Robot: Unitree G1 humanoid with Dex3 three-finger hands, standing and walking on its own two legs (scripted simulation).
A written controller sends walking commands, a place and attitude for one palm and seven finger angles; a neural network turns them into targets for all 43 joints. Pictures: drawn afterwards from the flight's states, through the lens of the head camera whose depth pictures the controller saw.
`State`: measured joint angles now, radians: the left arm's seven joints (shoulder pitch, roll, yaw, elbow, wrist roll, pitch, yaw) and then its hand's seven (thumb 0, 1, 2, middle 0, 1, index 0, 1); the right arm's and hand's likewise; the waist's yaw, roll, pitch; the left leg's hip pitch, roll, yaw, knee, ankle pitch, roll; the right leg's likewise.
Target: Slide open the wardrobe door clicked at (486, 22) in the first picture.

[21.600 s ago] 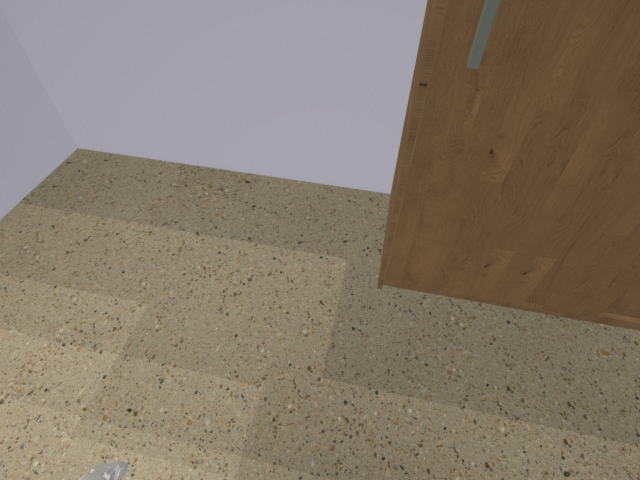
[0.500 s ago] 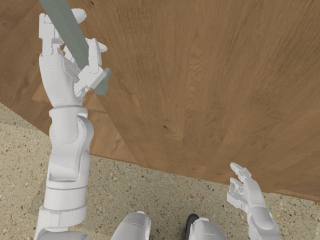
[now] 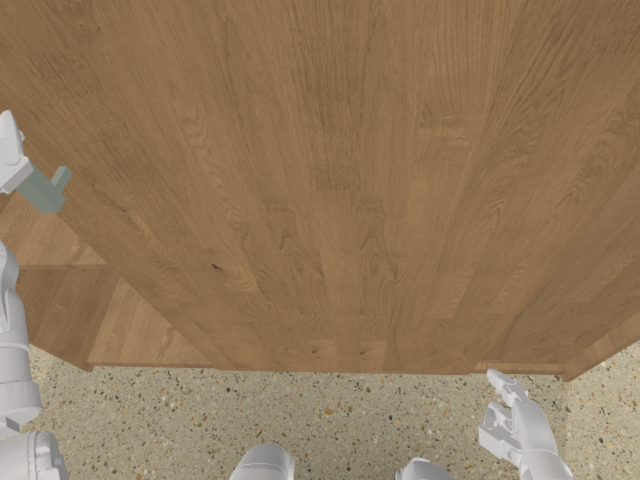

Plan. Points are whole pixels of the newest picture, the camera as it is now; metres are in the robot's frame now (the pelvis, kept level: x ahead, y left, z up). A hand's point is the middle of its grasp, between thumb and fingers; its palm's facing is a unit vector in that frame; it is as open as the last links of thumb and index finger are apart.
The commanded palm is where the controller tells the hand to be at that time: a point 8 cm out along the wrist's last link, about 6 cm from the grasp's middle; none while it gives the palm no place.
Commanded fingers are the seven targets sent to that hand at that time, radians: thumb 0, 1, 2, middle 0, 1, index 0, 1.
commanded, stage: stop walking and hold the door there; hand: left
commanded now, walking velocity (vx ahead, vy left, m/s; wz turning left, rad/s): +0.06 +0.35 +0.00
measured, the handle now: out of the picture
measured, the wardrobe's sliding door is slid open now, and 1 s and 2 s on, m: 0.44 0.44 0.44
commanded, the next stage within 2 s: none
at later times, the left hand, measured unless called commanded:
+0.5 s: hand (12, 154) +0.36 +0.32 +0.23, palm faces +0.56 -0.80 -0.22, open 6.2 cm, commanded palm +0.32 +0.36 +0.20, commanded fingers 0.00 0.90 0.90 -0.45 -1.40 -0.45 -1.40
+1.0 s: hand (11, 155) +0.36 +0.32 +0.23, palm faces +0.51 -0.83 -0.23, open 5.6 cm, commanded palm +0.32 +0.36 +0.20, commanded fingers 0.00 0.90 0.90 -0.45 -1.40 -0.45 -1.40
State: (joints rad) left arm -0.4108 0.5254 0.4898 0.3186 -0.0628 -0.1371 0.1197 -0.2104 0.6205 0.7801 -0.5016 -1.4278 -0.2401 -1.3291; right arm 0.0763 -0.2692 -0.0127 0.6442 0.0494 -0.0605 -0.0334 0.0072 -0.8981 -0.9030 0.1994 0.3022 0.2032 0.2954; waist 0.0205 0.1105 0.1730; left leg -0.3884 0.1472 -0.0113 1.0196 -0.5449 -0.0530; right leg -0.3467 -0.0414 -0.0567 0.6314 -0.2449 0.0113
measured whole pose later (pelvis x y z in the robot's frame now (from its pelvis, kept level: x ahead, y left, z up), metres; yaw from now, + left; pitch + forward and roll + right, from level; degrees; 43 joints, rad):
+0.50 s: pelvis -0.05 +0.00 +0.01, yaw -5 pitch -1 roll -1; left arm -0.57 0.64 0.50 0.77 -0.01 -0.15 0.11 -0.14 0.66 0.76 -0.46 -1.40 -0.28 -1.37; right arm 0.34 -0.28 0.00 0.73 0.05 -0.02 -0.08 0.01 -0.90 -0.90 0.20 0.30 0.20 0.29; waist -0.06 0.05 0.01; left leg -0.31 0.07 0.09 0.59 -0.27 0.00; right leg -0.28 0.00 -0.06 0.53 -0.23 -0.02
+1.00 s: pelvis -0.06 +0.01 +0.01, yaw -7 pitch -1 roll +0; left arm -0.62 0.67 0.48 0.90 -0.01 -0.21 0.07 -0.18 0.65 0.78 -0.46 -1.40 -0.40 -1.40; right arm 0.29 -0.32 0.00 0.72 0.05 -0.02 -0.10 0.01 -0.90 -0.90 0.20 0.30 0.20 0.30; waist -0.03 0.04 -0.01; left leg -0.30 0.05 0.10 0.52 -0.20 0.01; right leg -0.30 0.00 -0.02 0.49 -0.18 0.00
